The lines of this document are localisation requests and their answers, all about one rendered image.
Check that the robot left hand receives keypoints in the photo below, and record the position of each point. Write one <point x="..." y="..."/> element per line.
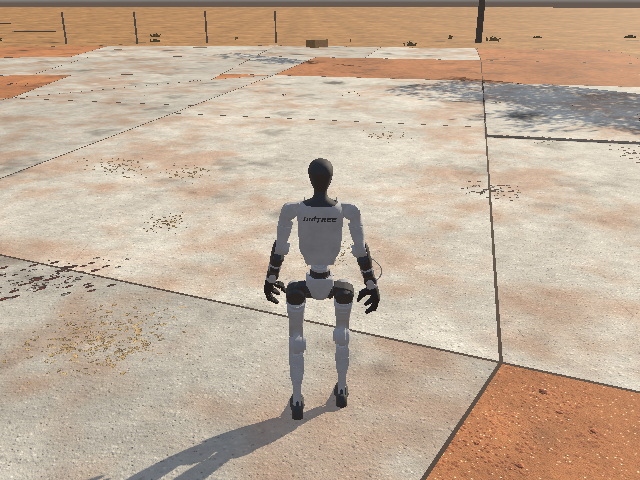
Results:
<point x="268" y="288"/>

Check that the right robot upper arm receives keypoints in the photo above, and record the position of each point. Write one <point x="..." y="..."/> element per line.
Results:
<point x="352" y="213"/>

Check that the robot right forearm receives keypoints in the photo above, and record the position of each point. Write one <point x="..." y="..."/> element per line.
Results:
<point x="367" y="270"/>

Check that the right robot shin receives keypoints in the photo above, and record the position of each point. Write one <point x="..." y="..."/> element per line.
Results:
<point x="342" y="362"/>

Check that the robot left forearm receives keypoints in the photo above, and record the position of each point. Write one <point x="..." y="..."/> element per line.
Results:
<point x="274" y="265"/>

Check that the left robot upper arm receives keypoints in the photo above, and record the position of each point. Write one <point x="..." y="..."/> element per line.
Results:
<point x="288" y="212"/>

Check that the left robot foot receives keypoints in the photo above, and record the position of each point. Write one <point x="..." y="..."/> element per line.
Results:
<point x="297" y="411"/>

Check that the robot right hand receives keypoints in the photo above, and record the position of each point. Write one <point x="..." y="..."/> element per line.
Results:
<point x="374" y="298"/>

